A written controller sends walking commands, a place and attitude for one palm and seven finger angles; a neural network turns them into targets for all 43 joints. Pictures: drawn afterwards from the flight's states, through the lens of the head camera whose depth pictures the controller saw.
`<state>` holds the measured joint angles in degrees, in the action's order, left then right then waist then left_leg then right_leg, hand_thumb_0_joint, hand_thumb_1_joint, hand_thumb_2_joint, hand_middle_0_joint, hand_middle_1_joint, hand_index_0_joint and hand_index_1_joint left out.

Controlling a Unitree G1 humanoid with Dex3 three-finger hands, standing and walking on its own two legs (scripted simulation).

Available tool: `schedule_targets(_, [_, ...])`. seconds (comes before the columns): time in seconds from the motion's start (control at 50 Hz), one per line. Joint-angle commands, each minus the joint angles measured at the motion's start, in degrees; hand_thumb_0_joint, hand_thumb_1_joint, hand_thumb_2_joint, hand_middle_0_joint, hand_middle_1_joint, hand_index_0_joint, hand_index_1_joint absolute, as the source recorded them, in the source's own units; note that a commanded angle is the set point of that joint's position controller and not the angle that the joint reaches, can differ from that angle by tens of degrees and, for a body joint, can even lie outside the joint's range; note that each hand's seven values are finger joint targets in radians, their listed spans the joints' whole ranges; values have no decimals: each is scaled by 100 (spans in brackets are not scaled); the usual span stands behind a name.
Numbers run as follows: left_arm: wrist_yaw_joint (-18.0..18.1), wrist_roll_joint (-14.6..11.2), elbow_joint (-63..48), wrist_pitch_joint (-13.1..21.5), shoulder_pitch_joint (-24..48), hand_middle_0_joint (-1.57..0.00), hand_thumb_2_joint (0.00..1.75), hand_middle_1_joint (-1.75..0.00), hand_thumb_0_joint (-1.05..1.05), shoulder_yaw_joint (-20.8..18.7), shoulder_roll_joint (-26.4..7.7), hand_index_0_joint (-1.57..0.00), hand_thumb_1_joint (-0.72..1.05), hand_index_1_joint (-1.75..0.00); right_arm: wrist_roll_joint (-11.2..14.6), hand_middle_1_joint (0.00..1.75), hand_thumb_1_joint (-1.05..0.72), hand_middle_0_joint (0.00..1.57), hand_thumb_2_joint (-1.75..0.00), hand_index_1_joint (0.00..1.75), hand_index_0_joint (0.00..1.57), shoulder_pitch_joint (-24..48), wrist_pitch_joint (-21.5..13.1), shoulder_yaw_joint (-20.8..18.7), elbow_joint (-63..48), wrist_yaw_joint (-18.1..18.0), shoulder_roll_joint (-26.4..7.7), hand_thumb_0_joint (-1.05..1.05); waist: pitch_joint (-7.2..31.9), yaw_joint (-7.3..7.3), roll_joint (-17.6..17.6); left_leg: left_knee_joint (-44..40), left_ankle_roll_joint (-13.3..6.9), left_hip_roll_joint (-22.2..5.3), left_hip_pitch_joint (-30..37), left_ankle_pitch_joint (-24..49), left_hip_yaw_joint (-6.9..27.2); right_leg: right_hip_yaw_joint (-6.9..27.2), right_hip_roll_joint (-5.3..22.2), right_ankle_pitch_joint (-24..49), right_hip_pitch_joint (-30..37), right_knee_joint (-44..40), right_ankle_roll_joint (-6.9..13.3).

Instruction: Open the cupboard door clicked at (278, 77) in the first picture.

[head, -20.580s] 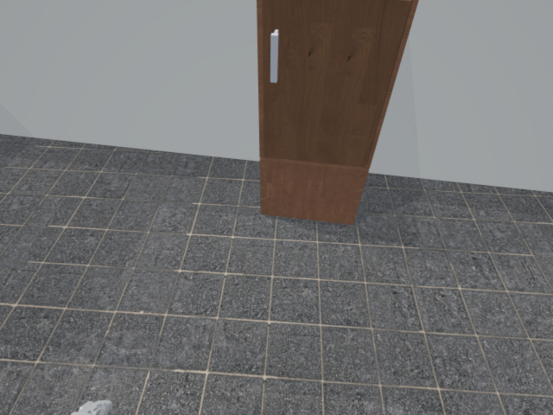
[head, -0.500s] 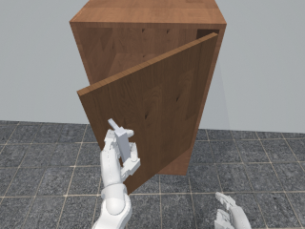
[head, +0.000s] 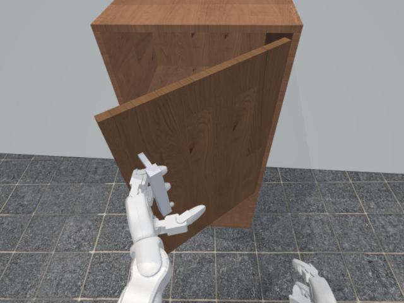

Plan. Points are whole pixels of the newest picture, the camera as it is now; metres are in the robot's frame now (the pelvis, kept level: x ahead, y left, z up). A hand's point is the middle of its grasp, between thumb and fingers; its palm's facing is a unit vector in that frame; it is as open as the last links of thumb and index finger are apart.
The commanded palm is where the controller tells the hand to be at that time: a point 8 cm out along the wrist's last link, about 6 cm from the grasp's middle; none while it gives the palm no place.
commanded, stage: open thumb and fingers to let go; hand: left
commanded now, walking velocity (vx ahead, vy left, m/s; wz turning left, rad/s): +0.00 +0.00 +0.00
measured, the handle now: (154, 185) +0.33 +0.11 +0.07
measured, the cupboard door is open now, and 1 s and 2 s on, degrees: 41 42 42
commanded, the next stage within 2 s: slide the hand sideways off the handle in 0.36 s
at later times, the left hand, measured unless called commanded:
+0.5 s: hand (169, 205) +0.29 +0.08 +0.07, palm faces +0.29 -0.96 -0.02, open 15.0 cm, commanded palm +0.25 +0.11 +0.07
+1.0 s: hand (163, 228) +0.24 +0.08 +0.07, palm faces -0.11 -0.99 +0.01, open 16.3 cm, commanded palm +0.21 +0.14 +0.07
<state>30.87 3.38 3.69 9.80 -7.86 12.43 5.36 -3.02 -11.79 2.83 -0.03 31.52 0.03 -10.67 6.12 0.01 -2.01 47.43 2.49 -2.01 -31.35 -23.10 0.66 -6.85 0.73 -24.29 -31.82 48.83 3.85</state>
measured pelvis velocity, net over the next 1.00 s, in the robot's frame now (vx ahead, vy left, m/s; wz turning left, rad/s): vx -0.01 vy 0.04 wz -0.03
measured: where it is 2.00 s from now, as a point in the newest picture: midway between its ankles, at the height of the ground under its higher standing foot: outside the picture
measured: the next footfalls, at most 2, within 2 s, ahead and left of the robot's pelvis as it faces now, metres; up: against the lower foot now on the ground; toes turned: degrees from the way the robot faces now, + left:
none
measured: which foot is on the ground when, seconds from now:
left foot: down 0.00-1.00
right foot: down 0.00-1.00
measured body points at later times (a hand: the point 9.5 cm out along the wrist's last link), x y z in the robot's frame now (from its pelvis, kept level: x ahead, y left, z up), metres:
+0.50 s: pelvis -0.01 +0.02 -0.01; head +0.01 +0.01 +0.44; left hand +0.26 +0.13 +0.07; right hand +0.17 -0.18 -0.10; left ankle +0.01 +0.15 -0.70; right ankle +0.01 -0.07 -0.70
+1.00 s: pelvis -0.01 +0.04 -0.01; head +0.02 +0.03 +0.44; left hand +0.24 +0.14 +0.07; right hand +0.16 -0.18 -0.08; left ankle +0.01 +0.15 -0.70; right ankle +0.01 -0.07 -0.70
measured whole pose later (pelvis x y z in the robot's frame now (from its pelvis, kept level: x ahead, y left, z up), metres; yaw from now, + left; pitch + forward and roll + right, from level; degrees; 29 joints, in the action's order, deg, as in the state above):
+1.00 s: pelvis -0.01 +0.04 -0.01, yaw -2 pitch +7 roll +0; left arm 7.0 0.4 -5.1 12.1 -14.4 15.3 -2.2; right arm -0.1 -15.3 -2.5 1.9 24.9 1.4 -11.4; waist 4.7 0.3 -1.2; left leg 52.6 -0.7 -0.9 -33.8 -25.5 -1.8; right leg -4.2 1.9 -24.6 -34.1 52.0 1.0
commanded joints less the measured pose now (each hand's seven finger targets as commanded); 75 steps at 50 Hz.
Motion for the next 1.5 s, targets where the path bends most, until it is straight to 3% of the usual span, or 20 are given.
schedule_targets(0.0, [16,128,-1376,439,983,-28,30,-110,0,126,378,-28,-50,-110,-2,30,-90,20,-90,30,20,624,-343,-133,-963,-55,-450,0,923,80,965,-271,-321,335,143,832,-20,818,233,1595,925,-1173,-399])
schedule_targets(0.14, [97,260,-1481,502,1218,-22,30,-75,0,372,546,-22,-50,-75,-4,30,-90,20,-90,30,20,614,-441,-154,-973,-4,-469,0,1064,94,473,-215,-334,307,270,865,-19,545,72,1206,542,-866,-257])
schedule_targets(0.32, [242,248,-1289,246,1422,-15,30,-30,0,541,831,-15,-50,-30,11,30,-90,20,-90,30,20,658,-438,-136,-995,30,-472,0,1204,55,496,-256,-320,280,308,1006,54,321,-34,1188,492,-661,-185])
schedule_targets(0.42, [281,220,-1181,147,1731,-15,30,-30,0,559,908,-15,-50,-30,31,30,-90,20,-90,30,20,766,-431,-122,-980,59,-497,0,1001,102,563,-286,-316,260,278,781,90,293,-51,797,311,-732,-187])
schedule_targets(0.44, [293,226,-1166,143,1878,-15,30,-30,0,598,950,-15,-50,-30,28,30,-90,20,-90,30,20,747,-427,-110,-967,64,-494,0,943,127,572,-287,-317,272,249,704,101,298,-47,680,276,-746,-188])
schedule_targets(0.46, [-856,817,-1164,400,1915,-15,30,-30,0,1674,222,-15,-50,-30,59,30,-90,20,-90,30,20,272,-434,-118,-800,101,-725,0,596,599,865,-193,-433,284,341,731,69,514,13,1101,-61,-728,-236])
schedule_targets(0.48, [-1480,601,-1389,668,2136,-15,30,-30,0,1193,-179,-15,-50,-30,105,30,-90,20,-90,30,20,221,-454,-154,-953,52,-671,0,906,448,781,-163,-461,296,271,747,84,515,30,1247,140,-655,-214])
schedule_targets(0.5, [-1874,514,-1456,824,2206,-15,30,-30,0,1135,-380,-15,-50,-30,124,30,-90,20,-90,30,20,243,-448,-156,-982,9,-707,0,1125,373,494,-133,-477,310,320,836,61,594,47,1402,295,-577,-186])
schedule_targets(0.56, [-2837,96,-1493,996,2138,-15,30,-30,0,1229,-353,-15,-50,-30,236,30,-90,20,-90,30,20,237,-612,-91,-1104,-50,-675,0,1209,401,181,-132,-467,340,432,704,87,582,42,1248,248,-582,-178])
schedule_targets(0.6, [-3141,-454,-1516,879,2055,-15,30,-30,0,1068,-202,-15,-50,-30,343,30,-90,20,-90,30,20,293,-727,-35,-1218,-94,-673,0,1111,370,204,-256,-444,338,448,463,151,527,-10,880,289,-721,-178])
schedule_targets(0.64, [-3118,-814,-1511,709,1644,-15,30,-30,0,761,-163,-15,-50,-30,408,30,-90,20,-90,30,20,352,-833,-30,-1312,-130,-684,0,1026,278,498,-371,-402,327,392,219,177,445,-42,482,311,-848,-217])
schedule_targets(0.68, [-2906,-888,-1510,569,1464,-15,30,-30,0,577,-153,-15,-50,-30,416,30,-90,20,-90,30,20,361,-895,-13,-1350,-130,-697,0,867,219,643,-475,-372,331,327,80,210,384,-49,232,277,-884,-231])
schedule_targets(0.76, [-2501,-583,-1701,566,896,-15,30,-30,0,423,-300,-15,-50,-30,357,30,-90,20,-90,30,20,281,-943,-47,-1426,-32,-700,0,790,102,695,-525,-358,283,320,281,193,288,-60,445,226,-699,-218])
schedule_targets(0.82, [-2351,-293,-1897,656,774,-15,30,-30,0,465,-404,-15,-50,-30,310,30,-90,20,-90,30,20,254,-927,-57,-1499,43,-688,0,744,71,436,-504,-356,264,287,329,181,296,-48,471,146,-562,-176])
schedule_targets(0.9, [-2347,-227,-2125,681,119,-15,30,-30,0,186,-747,-15,-50,-30,285,30,-90,20,-90,30,20,205,-861,-58,-1601,93,-700,0,843,-82,339,-467,-342,255,208,529,125,329,-69,682,341,-486,-129])
schedule_targets(1.0, [-2437,-319,-2618,635,-617,-15,30,-30,0,141,-754,-15,-50,-30,305,30,-90,20,-90,30,20,193,-810,-55,-1749,106,-663,0,819,-100,263,-408,-333,251,199,730,53,335,-89,989,445,-442,-139])
schedule_targets(1.12, [-2621,-405,-3125,704,-1241,-15,30,-30,0,278,-734,-15,-50,-30,303,30,-90,20,-90,30,20,80,-842,-71,-1843,83,-685,0,669,67,476,-221,-355,235,91,856,95,312,-107,1251,264,-316,-206])
schedule_targets(1.24, [-2859,-425,-3460,865,-1706,-15,30,-30,0,-30,-1114,-15,-50,-30,288,30,-90,20,-90,30,20,-46,-867,-97,-1880,48,-691,0,839,47,289,1,-360,282,-44,967,74,370,-85,1439,219,-127,-217])
schedule_targets(1.4, [-3283,-905,-3636,927,-2787,-15,30,-30,0,-751,-1486,-15,-50,-30,370,30,-90,20,-90,30,20,-31,-897,-146,-1920,-64,-683,0,982,-73,483,198,-364,327,-295,1129,-14,545,-65,1934,564,-184,-296])
schedule_targets(1.48, [-3574,-1117,-3688,1034,-2859,-15,30,-30,0,-950,-1623,-15,-50,-30,393,30,-90,20,-90,30,20,-37,-944,-162,-1871,-122,-714,0,768,16,476,289,-347,351,-491,912,8,624,-25,1779,415,-224,-356])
